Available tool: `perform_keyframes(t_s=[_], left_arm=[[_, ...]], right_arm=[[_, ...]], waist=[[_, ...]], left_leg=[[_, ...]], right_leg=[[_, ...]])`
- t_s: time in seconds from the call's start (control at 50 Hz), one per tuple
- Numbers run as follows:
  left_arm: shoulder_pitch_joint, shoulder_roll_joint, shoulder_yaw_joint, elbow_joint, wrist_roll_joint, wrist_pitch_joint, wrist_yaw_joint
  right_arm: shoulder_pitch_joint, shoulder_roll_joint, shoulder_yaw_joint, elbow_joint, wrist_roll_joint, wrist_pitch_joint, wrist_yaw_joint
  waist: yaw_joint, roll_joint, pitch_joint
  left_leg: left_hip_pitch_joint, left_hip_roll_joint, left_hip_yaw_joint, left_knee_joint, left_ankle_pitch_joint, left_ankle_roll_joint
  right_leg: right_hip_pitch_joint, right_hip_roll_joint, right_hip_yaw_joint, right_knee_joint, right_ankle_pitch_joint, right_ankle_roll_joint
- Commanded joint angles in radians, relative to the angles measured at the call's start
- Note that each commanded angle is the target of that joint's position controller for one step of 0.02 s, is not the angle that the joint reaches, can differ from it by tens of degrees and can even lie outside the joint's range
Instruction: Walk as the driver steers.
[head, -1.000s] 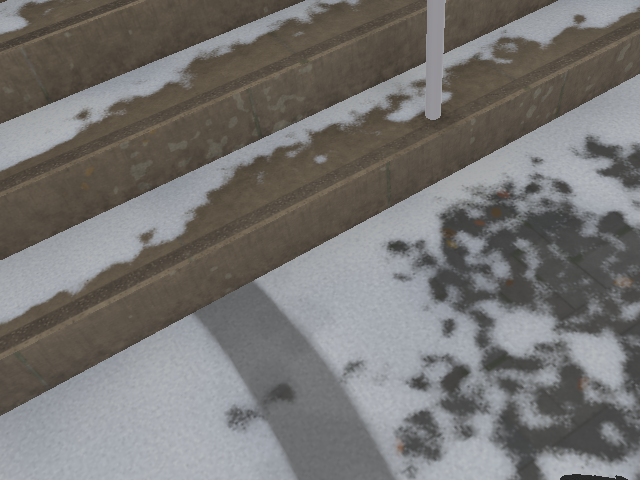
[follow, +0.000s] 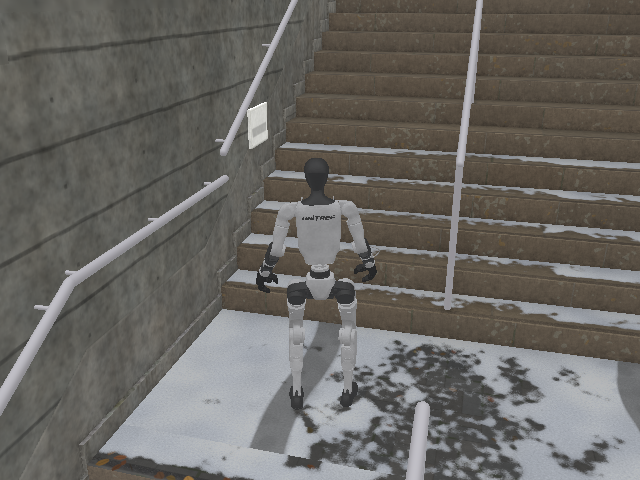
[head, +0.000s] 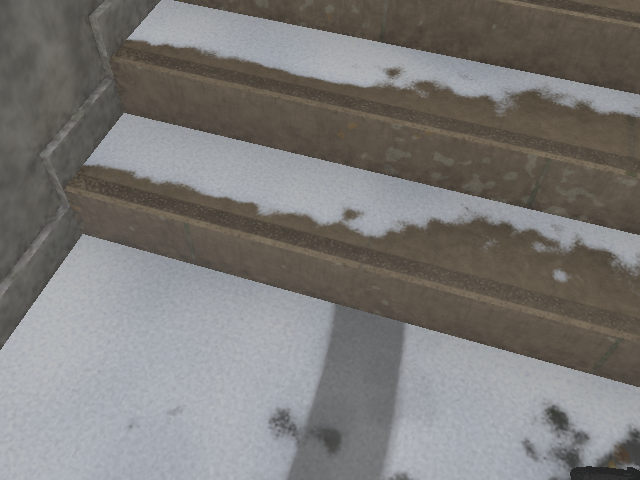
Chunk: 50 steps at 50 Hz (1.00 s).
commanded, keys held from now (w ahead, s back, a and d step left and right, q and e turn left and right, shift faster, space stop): q+shift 0.34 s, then shift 0.04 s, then w+shift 0.04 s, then w+e+shift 0.36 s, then e+shift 0.22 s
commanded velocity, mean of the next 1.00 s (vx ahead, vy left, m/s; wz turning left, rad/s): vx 0.32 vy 0.00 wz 0.20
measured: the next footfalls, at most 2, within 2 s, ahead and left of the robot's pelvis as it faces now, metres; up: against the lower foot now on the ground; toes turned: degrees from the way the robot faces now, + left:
left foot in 0.02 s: +0.03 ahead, +0.12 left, +0.00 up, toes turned +5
right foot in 0.46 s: +0.11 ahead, -0.07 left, +0.00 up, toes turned +34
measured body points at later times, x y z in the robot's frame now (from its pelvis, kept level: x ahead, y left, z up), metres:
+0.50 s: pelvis +0.03 +0.00 +0.00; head +0.04 +0.01 +0.45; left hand +0.06 +0.32 -0.09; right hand +0.31 -0.17 -0.07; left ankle -0.02 +0.11 -0.71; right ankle +0.08 -0.09 -0.73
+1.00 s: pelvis +0.17 +0.09 +0.01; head +0.21 +0.11 +0.46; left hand +0.29 +0.39 -0.09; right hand +0.31 -0.17 -0.09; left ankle +0.08 +0.21 -0.73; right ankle +0.23 -0.03 -0.64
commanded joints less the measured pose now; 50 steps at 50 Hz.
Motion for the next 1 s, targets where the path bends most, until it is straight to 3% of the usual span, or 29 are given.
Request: perform_keyframes(t_s=[0.02,0.04,0.06,0.08,0.1,0.12,0.14,0.18,0.26,0.38,0.44,0.46,0.48,0.5,0.52,0.54,0.58,0.66,0.7,0.76,0.78,0.8,0.82,0.84,0.86,0.88,0.9,0.94,1.0], left_arm=[[0.029,0.112,0.039,-0.017,-0.013,-0.009,-0.005],[0.024,0.049,0.021,-0.056,0.032,-0.006,-0.011],[-0.085,0.056,0.023,-0.121,0.040,-0.018,0.000],[-0.161,0.100,0.034,-0.136,0.018,-0.021,0.010],[-0.153,0.103,0.038,-0.128,0.007,-0.023,0.018],[-0.112,0.108,0.043,-0.099,0.016,-0.022,0.029],[-0.083,0.108,0.046,-0.091,0.027,-0.023,0.031],[-0.064,0.089,0.041,-0.084,0.024,-0.030,0.020],[-0.107,0.048,0.021,-0.099,0.006,-0.036,0.005],[-0.078,0.086,0.026,-0.075,-0.003,-0.049,-0.022],[0.013,0.080,0.028,-0.043,-0.012,-0.056,-0.041],[0.107,0.094,0.028,-0.028,0.007,-0.061,-0.043],[0.197,0.192,0.046,0.002,0.040,-0.072,-0.053],[0.144,0.189,0.048,-0.017,0.029,-0.091,-0.054],[0.096,0.160,0.036,-0.033,0.005,-0.095,-0.045],[0.101,0.137,0.026,-0.040,-0.007,-0.090,-0.037],[0.133,0.131,0.016,-0.038,-0.020,-0.081,-0.030],[0.179,0.115,0.011,-0.036,-0.034,-0.062,-0.012],[0.186,0.134,0.014,-0.040,-0.041,-0.056,-0.010],[0.148,0.114,0.000,-0.066,-0.053,-0.043,-0.016],[0.142,0.089,-0.010,-0.076,-0.048,-0.044,-0.021],[0.140,0.055,-0.019,-0.083,-0.038,-0.051,-0.029],[0.219,-0.038,-0.044,-0.097,-0.025,-0.061,-0.036],[0.228,0.028,-0.035,-0.146,-0.044,-0.071,-0.030],[0.171,0.091,-0.018,-0.137,-0.043,-0.060,-0.025],[0.116,0.107,-0.009,-0.138,-0.031,-0.046,-0.028],[0.099,0.100,-0.005,-0.140,-0.021,-0.034,-0.030],[0.069,0.060,-0.008,-0.157,-0.026,-0.011,-0.045],[0.010,0.013,-0.028,-0.194,-0.021,-0.002,-0.061]], right_arm=[[0.195,-0.158,-0.075,-0.001,0.003,0.003,-0.009],[0.242,-0.293,-0.106,-0.010,0.001,-0.004,-0.027],[0.189,-0.326,-0.106,-0.056,-0.046,-0.030,-0.024],[0.145,-0.277,-0.097,-0.060,-0.059,-0.050,-0.020],[0.081,-0.251,-0.088,-0.061,-0.041,-0.061,-0.027],[0.023,-0.211,-0.077,-0.074,-0.017,-0.059,-0.034],[-0.014,-0.192,-0.067,-0.082,-0.006,-0.055,-0.038],[-0.003,-0.168,-0.057,-0.084,-0.014,-0.051,-0.048],[0.042,-0.196,-0.071,-0.067,-0.005,-0.048,-0.065],[0.022,-0.203,-0.074,-0.082,-0.009,-0.034,-0.049],[0.059,-0.140,-0.040,-0.062,-0.009,-0.039,-0.041],[0.113,-0.053,-0.008,-0.043,-0.029,-0.048,-0.037],[0.095,-0.041,-0.002,-0.084,-0.002,-0.070,-0.035],[0.022,-0.126,-0.021,-0.095,0.003,-0.099,-0.038],[-0.007,-0.180,-0.034,-0.091,-0.009,-0.118,-0.034],[-0.016,-0.175,-0.033,-0.076,-0.031,-0.136,-0.030],[-0.046,-0.122,-0.020,-0.080,-0.047,-0.168,-0.023],[-0.101,-0.029,0.010,-0.084,-0.020,-0.205,-0.018],[-0.123,-0.031,0.004,-0.090,-0.003,-0.215,-0.010],[-0.067,-0.077,-0.023,-0.068,0.037,-0.229,-0.013],[0.010,-0.106,-0.036,-0.044,0.042,-0.228,-0.020],[0.178,-0.160,-0.059,-0.011,0.036,-0.223,-0.033],[0.323,-0.228,-0.067,0.004,-0.014,-0.207,-0.041],[0.330,-0.263,-0.083,0.038,-0.040,-0.197,-0.028],[0.290,-0.181,-0.064,0.028,-0.043,-0.195,-0.028],[0.256,-0.116,-0.044,0.032,-0.041,-0.190,-0.031],[0.193,-0.090,-0.031,0.029,-0.044,-0.183,-0.033],[0.110,-0.071,-0.021,0.048,-0.039,-0.172,-0.035],[0.050,-0.119,-0.030,0.077,-0.030,-0.164,-0.040]], waist=[[-0.083,-0.063,-0.152],[-0.057,0.272,-0.108],[-0.094,0.309,-0.176],[-0.109,0.199,-0.151],[-0.067,0.168,-0.114],[-0.037,0.116,-0.117],[-0.013,0.126,-0.125],[-0.006,0.130,-0.161],[-0.029,0.152,-0.156],[-0.043,0.222,-0.178],[-0.011,0.134,-0.198],[0.004,-0.017,-0.216],[0.005,-0.245,-0.113],[0.005,-0.221,0.035],[-0.017,-0.166,0.078],[-0.009,-0.119,0.058],[-0.001,-0.104,0.038],[0.011,-0.166,0.020],[0.006,-0.195,0.004],[-0.051,-0.165,-0.011],[-0.083,-0.148,-0.051],[-0.156,-0.110,-0.154],[-0.166,0.110,-0.325],[-0.131,0.276,-0.277],[-0.143,0.175,-0.156],[-0.147,0.127,-0.068],[-0.114,0.103,-0.027],[-0.067,0.146,0.040],[-0.045,0.152,0.068]], left_leg=[[0.302,-0.046,-0.033,-0.301,0.162,0.113],[0.476,0.224,-0.437,-0.312,0.557,0.235],[0.387,0.321,-0.634,-0.359,0.535,0.403],[0.344,0.261,-0.550,-0.401,0.397,0.365],[0.294,0.203,-0.483,-0.406,0.328,0.294],[0.267,0.167,-0.434,-0.386,0.314,0.246],[0.215,0.137,-0.399,-0.366,0.360,0.229],[0.182,0.097,-0.385,-0.340,0.403,0.221],[0.206,0.057,-0.460,-0.318,0.330,0.204],[0.222,0.048,-0.589,-0.266,0.435,0.197],[0.021,-0.032,-0.542,-0.244,-0.235,0.162],[-0.131,-0.113,-0.428,0.002,-0.408,0.112],[-0.369,-0.238,-0.265,0.221,-0.349,0.073],[-0.485,-0.158,-0.272,0.335,-0.237,0.057],[-0.480,-0.091,-0.224,0.342,-0.119,0.042],[-0.434,-0.068,-0.190,0.340,-0.052,0.024],[-0.341,-0.055,-0.137,0.287,0.058,-0.003],[-0.101,-0.120,-0.046,0.011,0.084,-0.042],[0.028,-0.157,-0.044,-0.118,0.036,-0.057],[0.249,-0.116,-0.070,-0.330,0.144,-0.033],[0.407,-0.075,-0.073,-0.360,0.150,-0.016],[0.672,0.034,-0.168,-0.372,0.086,0.026],[0.950,0.293,-0.472,-0.347,-0.023,0.123],[0.843,0.466,-0.742,-0.417,-0.097,0.253],[0.753,0.415,-0.639,-0.427,-0.047,0.255],[0.663,0.337,-0.461,-0.433,0.109,0.217],[0.572,0.275,-0.337,-0.434,0.289,0.183],[0.419,0.214,-0.151,-0.441,0.587,0.142],[0.285,0.182,-0.003,-0.482,0.639,0.138]], right_leg=[[-0.013,-0.142,0.071,0.103,0.033,-0.035],[-0.386,-0.005,-0.014,0.468,-0.426,0.076],[-0.522,0.082,0.204,0.638,-0.486,0.101],[-0.517,0.079,0.278,0.703,-0.385,0.075],[-0.512,0.075,0.301,0.683,-0.266,0.052],[-0.483,0.066,0.308,0.668,-0.197,0.051],[-0.431,0.081,0.302,0.663,-0.146,0.055],[-0.358,0.119,0.301,0.644,-0.084,0.060],[-0.296,0.181,0.330,0.384,-0.076,0.064],[-0.115,0.193,0.356,0.163,-0.138,0.041],[0.223,0.142,0.300,-0.050,-0.063,-0.014],[0.370,-0.015,0.491,-0.110,-0.294,-0.076],[0.362,-0.178,0.895,-0.302,-0.707,-0.228],[0.265,-0.239,1.072,-0.376,-0.813,-0.305],[0.218,-0.218,0.997,-0.364,-0.713,-0.294],[0.203,-0.168,0.922,-0.355,-0.613,-0.272],[0.157,-0.080,0.802,-0.359,-0.454,-0.236],[0.038,0.035,0.635,-0.333,-0.244,-0.222],[-0.002,0.048,0.645,-0.298,-0.239,-0.229],[-0.074,0.043,0.709,-0.205,-0.264,-0.187],[-0.147,0.064,0.685,-0.131,-0.246,-0.158],[-0.273,0.121,0.617,0.075,-0.245,-0.103],[-0.461,0.202,0.470,0.441,-0.405,-0.055],[-0.631,0.124,0.383,0.641,-0.396,-0.034],[-0.672,0.053,0.354,0.750,-0.322,-0.017],[-0.664,0.041,0.333,0.785,-0.256,-0.005],[-0.621,0.025,0.320,0.792,-0.199,0.004],[-0.553,0.004,0.285,0.774,-0.161,0.020],[-0.440,0.016,0.224,0.572,-0.038,0.048]])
